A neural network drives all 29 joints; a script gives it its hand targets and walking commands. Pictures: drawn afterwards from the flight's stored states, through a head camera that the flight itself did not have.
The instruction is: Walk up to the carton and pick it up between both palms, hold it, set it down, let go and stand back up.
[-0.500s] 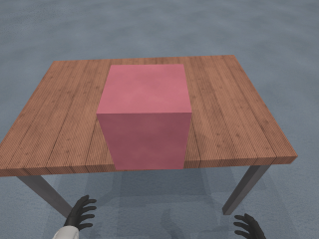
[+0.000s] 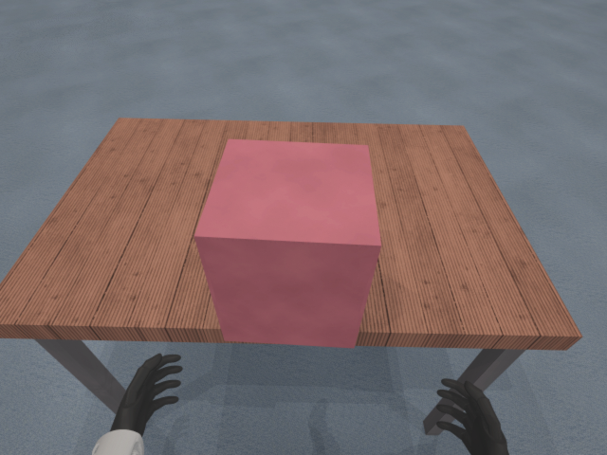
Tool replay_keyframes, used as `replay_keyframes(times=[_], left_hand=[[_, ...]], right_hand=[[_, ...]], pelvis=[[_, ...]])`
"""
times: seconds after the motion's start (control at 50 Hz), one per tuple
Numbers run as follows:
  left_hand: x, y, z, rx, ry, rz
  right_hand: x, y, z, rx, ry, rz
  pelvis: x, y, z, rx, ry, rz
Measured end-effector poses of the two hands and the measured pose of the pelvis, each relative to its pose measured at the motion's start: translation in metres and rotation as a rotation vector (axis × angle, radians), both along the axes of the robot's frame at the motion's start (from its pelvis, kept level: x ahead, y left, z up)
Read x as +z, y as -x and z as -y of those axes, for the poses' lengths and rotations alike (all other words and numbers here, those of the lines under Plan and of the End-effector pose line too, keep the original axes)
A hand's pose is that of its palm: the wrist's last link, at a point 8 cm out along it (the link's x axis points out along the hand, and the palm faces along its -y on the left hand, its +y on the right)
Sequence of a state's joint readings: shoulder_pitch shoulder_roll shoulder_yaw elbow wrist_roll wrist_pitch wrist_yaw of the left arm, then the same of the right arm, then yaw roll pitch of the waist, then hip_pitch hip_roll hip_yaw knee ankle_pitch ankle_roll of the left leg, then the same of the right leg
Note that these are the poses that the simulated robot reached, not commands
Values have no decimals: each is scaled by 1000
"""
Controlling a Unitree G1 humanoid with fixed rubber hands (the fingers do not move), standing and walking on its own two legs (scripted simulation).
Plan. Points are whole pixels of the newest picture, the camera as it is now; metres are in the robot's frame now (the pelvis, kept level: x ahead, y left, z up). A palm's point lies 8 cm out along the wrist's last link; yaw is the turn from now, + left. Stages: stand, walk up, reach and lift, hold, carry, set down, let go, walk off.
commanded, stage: reach and lift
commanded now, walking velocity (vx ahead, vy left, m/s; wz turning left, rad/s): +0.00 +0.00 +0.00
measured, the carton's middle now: (293, 247) +0.41 +0.05 +0.05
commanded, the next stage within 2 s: none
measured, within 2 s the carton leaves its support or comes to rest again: neither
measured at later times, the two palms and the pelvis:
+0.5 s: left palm (129, 389) +0.20 +0.24 +0.01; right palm (477, 396) +0.21 -0.19 +0.01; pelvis +0.01 +0.02 +0.00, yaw +0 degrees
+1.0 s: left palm (136, 305) +0.28 +0.24 +0.07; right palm (484, 320) +0.28 -0.20 +0.07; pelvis -0.01 +0.01 +0.00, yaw +0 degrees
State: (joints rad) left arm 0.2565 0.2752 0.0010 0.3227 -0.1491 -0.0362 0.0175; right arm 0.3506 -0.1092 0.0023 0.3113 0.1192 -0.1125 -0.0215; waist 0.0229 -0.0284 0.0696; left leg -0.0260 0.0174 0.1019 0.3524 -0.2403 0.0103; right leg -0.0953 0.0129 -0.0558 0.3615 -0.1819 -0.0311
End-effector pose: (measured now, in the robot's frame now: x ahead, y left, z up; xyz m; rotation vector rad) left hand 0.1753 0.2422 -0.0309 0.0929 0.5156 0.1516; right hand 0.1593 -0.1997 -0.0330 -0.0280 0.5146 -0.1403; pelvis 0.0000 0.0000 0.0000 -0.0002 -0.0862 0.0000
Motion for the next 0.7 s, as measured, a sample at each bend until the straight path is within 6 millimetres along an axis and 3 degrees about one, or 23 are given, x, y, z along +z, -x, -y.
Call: replay_keyframes(times=[0.4, 0.54, 0.7], left_hand=[[32, -12, -5, 16, 46, 208], [43, -31, -2, 21, 62, 215], [72, -64, 1, 18, 65, 224]], right_hand=[[40, -41, -14, 26, -44, 210], [50, -57, -14, 36, -49, 224], [74, -81, -11, 47, -51, 250]], pelvis=[[-1, -12, -19, 9, 26, 4], [-1, -7, -23, 2, 23, 2], [1, 2, -23, -8, 16, -13]])
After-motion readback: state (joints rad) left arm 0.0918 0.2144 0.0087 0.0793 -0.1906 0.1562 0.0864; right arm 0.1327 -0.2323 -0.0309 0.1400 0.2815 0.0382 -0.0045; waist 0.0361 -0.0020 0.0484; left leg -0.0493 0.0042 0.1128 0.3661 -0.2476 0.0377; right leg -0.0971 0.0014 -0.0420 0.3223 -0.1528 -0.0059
